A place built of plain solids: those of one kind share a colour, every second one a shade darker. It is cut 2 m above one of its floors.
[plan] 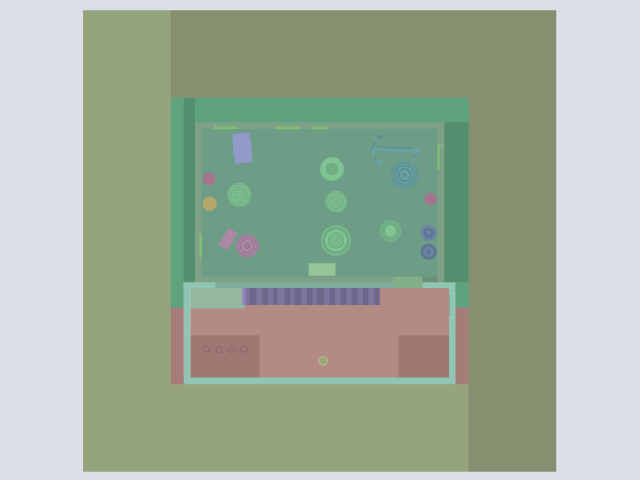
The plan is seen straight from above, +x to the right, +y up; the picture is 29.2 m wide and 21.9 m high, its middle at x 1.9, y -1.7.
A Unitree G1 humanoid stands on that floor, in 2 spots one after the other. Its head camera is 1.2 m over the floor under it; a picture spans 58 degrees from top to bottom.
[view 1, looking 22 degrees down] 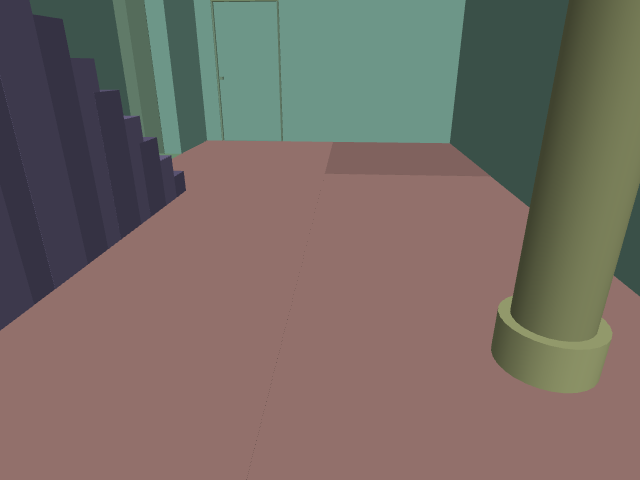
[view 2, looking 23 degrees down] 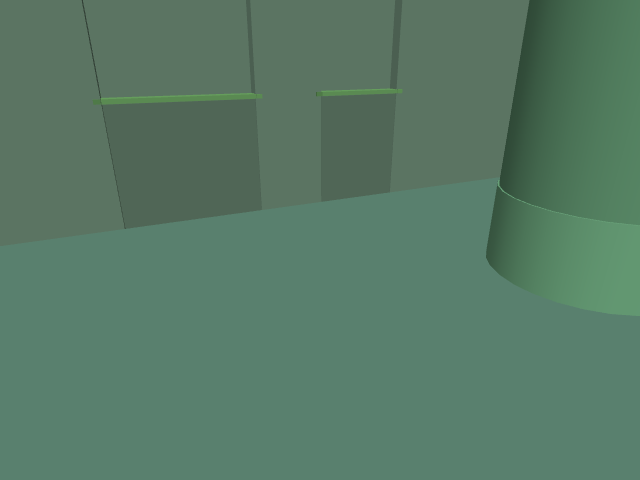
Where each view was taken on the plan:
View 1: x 0.41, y -6.34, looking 4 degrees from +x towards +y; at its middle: floor_yard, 3.20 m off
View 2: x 0.00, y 0.00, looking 66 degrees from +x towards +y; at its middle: floor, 3.07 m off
